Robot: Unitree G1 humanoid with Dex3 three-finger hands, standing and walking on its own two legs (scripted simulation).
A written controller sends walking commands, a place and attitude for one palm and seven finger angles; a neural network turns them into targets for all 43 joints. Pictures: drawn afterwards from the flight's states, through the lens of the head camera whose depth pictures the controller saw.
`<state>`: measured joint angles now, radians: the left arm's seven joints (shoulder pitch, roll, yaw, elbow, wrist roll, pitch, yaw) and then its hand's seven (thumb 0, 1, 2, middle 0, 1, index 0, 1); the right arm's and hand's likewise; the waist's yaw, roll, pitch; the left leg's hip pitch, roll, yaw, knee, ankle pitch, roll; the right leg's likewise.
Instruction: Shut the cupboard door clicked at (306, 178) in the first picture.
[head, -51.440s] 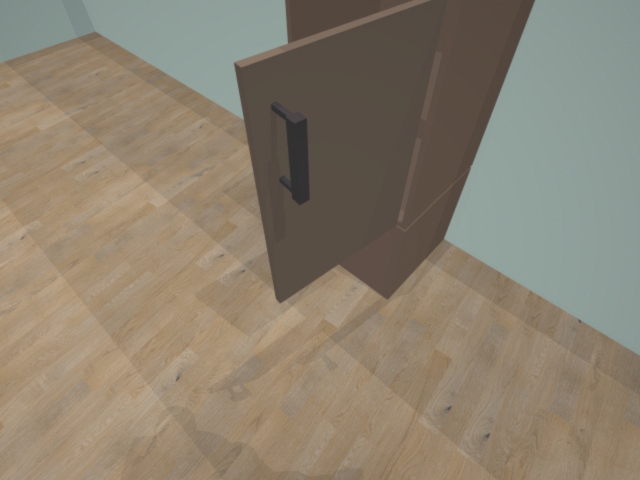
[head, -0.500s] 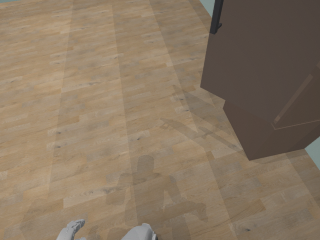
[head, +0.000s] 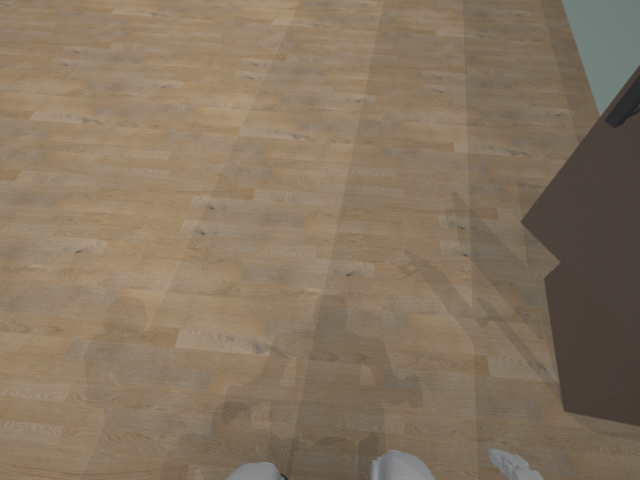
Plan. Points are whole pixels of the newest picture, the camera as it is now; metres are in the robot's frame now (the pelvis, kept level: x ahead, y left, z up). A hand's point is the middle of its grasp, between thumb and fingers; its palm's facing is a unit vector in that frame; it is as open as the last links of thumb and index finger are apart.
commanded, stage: walk to a spot facing it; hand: left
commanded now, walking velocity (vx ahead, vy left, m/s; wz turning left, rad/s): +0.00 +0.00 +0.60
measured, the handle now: out of the picture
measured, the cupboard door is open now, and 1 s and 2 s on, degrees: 39 39 39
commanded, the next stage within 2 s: turn to face it in 1.22 s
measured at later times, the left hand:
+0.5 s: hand out of the picture +0.04 +0.18 -0.16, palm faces +0.35 -0.91 -0.23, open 7.4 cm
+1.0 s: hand out of the picture +0.02 +0.17 -0.13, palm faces +0.59 -0.75 -0.30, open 7.4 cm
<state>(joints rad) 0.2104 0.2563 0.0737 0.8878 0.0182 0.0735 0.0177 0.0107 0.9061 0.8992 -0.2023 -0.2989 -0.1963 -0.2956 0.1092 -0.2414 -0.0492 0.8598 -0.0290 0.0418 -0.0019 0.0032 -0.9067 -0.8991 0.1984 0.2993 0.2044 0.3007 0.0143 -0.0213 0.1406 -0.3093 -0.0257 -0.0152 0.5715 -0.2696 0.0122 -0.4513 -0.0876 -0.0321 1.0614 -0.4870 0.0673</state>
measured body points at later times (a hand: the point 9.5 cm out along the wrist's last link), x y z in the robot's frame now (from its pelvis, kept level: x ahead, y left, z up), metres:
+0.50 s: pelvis +0.03 -0.03 +0.00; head +0.08 +0.00 +0.44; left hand +0.02 +0.23 -0.15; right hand +0.19 -0.25 -0.14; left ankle -0.02 +0.08 -0.72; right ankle +0.04 -0.15 -0.73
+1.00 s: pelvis +0.08 -0.04 +0.01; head +0.12 -0.05 +0.46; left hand -0.01 +0.21 -0.11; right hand +0.27 -0.23 -0.15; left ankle -0.02 +0.06 -0.65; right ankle +0.12 -0.13 -0.73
